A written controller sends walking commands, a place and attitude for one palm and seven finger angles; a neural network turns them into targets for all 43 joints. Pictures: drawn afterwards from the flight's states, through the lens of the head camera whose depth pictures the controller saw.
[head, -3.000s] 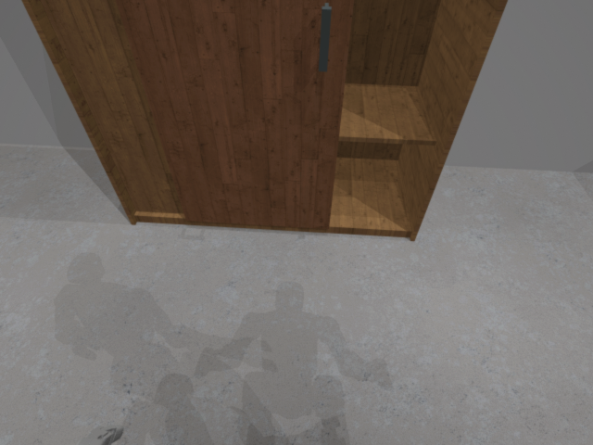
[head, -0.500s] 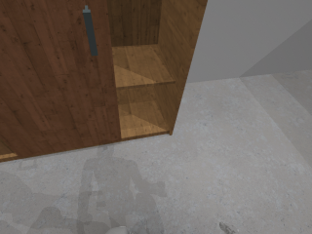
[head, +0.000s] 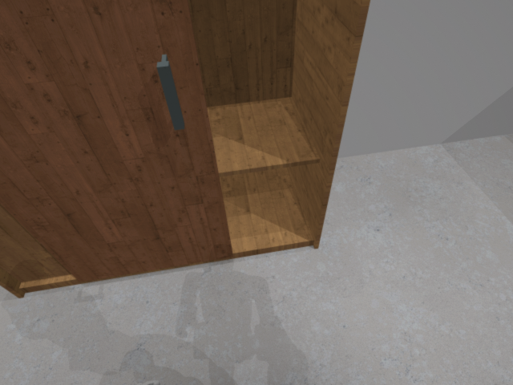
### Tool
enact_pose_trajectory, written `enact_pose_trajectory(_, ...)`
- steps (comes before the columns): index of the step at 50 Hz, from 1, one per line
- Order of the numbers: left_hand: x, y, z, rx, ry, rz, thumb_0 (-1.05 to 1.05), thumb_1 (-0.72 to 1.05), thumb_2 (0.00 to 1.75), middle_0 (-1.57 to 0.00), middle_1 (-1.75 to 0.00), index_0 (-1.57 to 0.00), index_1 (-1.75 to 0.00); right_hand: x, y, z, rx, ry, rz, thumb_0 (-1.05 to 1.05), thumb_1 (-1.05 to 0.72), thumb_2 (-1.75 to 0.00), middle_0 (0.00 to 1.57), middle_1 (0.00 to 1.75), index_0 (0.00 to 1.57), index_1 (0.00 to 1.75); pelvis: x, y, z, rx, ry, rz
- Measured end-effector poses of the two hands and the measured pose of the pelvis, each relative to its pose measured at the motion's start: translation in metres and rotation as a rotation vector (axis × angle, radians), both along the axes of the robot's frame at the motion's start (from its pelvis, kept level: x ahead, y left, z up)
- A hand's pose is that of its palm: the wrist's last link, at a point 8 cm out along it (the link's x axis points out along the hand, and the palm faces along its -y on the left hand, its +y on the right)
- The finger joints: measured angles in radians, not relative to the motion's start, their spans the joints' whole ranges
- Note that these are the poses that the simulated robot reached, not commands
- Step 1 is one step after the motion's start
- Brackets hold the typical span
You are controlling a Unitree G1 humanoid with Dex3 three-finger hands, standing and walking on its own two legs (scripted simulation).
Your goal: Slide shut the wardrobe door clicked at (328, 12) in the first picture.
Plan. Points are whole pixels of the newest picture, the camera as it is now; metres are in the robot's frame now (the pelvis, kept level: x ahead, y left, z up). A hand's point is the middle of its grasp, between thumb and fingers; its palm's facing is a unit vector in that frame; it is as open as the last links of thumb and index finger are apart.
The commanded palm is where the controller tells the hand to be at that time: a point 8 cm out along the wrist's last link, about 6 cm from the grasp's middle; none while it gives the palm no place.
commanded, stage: turn to face it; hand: left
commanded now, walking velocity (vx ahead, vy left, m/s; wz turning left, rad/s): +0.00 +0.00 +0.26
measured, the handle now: (172, 92) +0.71 +0.20 +0.10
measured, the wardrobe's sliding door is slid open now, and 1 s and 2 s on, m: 0.37 0.37 0.37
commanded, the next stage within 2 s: take the last steps up to it in 0.08 s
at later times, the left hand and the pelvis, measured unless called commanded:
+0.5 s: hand out of the picture -0.04 +0.24 -0.17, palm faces +0.18 -0.97 -0.17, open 7.4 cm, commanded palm none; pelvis +0.02 +0.05 +0.01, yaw +7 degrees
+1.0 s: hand (170, 344) +0.24 +0.18 -0.16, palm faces +0.16 -0.96 -0.22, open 7.2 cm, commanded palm none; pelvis +0.18 -0.01 +0.00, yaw +7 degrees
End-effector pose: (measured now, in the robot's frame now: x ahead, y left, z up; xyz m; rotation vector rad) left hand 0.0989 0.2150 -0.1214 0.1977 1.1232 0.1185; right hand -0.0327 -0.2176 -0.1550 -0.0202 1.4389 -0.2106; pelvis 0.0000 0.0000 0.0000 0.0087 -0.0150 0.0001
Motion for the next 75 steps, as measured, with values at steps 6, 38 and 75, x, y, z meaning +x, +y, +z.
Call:
enact_pose_trajectory(6,-0.044,0.017,0.002,0.024,0.045,0.118,0.0,0.92,0.9,-0.2,-0.3,-0.21,-0.3,0.053,-0.014,0.008,-0.027,-0.075,0.105,0.0,-0.91,-0.9,0.2,0.3,0.2,0.3,-0.003,-0.001,0.005,0.005,-0.008,0.06)
enact_pose_trajectory(38,0.01,0.052,-0.017,-0.044,0.214,0.137,0.01,0.92,0.9,-0.19,-0.3,-0.2,-0.3,0.056,0.041,0.016,-0.009,0.122,0.091,0.0,-0.91,-0.9,0.2,0.3,0.21,0.3,0.095,0.032,0.002,0.012,0.01,0.086)
enact_pose_trajectory(75,0.111,0.011,-0.018,0.015,0.279,0.222,0.01,0.91,0.9,-0.2,-0.3,-0.2,-0.3,0.373,0.003,0.005,-0.024,-0.226,0.242,0.0,-0.91,-0.9,0.2,0.3,0.21,0.3,0.222,-0.011,-0.005,0.004,0.016,0.077)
